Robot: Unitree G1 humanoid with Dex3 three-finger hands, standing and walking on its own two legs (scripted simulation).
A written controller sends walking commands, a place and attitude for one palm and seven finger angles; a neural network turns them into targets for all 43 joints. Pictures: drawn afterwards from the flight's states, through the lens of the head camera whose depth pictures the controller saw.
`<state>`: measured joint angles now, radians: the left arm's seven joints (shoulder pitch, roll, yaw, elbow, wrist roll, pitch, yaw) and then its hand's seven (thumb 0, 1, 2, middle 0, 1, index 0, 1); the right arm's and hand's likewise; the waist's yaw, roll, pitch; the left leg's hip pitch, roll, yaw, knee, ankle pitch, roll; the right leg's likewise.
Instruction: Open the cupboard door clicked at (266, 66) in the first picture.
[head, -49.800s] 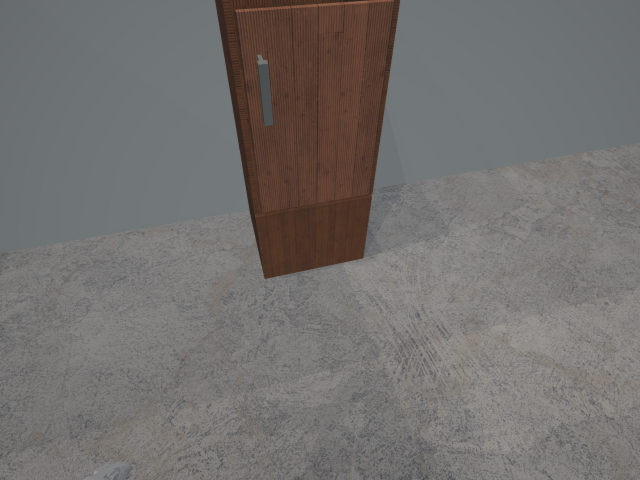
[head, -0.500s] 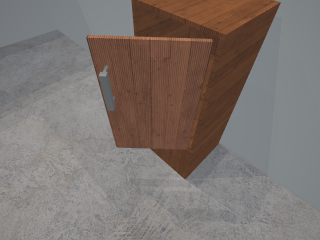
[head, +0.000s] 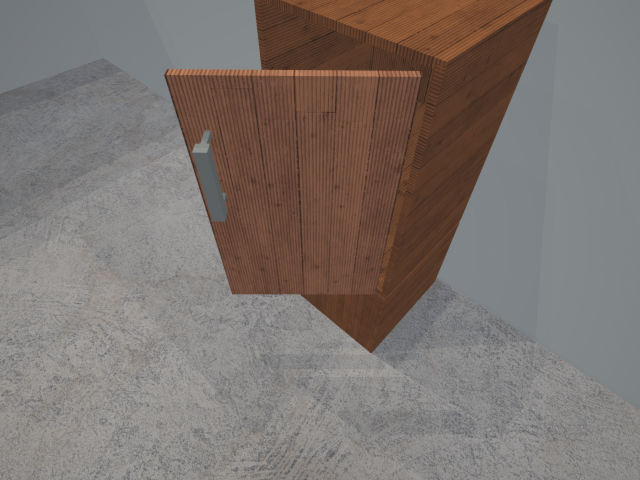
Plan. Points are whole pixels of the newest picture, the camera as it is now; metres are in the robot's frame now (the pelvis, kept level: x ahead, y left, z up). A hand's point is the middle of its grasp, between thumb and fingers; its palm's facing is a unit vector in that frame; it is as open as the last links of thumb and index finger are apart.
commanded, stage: look again from close up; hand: left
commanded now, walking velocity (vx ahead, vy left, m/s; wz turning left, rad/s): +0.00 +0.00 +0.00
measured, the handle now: (213, 177) +0.57 +0.22 +0.03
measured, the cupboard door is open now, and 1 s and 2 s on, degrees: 43 43 43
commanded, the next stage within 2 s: shuffle to correct the standing spot in 0.44 s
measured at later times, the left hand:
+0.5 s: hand out of the picture -0.03 +0.24 -0.17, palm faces +0.01 -0.97 -0.22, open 7.4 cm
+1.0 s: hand out of the picture -0.16 +0.19 -0.19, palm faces +0.13 -0.99 -0.10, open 7.4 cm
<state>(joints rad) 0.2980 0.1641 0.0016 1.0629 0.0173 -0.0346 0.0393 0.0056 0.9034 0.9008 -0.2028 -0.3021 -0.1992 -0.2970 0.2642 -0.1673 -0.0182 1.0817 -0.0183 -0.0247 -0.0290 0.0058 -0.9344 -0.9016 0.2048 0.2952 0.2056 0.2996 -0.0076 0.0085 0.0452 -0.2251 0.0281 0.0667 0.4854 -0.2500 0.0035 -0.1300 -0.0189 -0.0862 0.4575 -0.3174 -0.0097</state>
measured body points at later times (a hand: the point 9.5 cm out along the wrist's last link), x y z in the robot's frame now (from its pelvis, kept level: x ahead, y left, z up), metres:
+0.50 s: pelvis -0.06 +0.04 +0.00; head -0.07 +0.05 +0.45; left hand -0.03 +0.29 -0.16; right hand +0.00 -0.22 -0.14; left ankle +0.00 +0.12 -0.74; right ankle -0.05 -0.11 -0.74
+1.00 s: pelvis -0.06 +0.05 -0.01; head -0.08 +0.08 +0.44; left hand -0.17 +0.24 -0.18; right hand -0.05 -0.18 -0.16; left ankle -0.06 +0.14 -0.74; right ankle -0.05 -0.10 -0.74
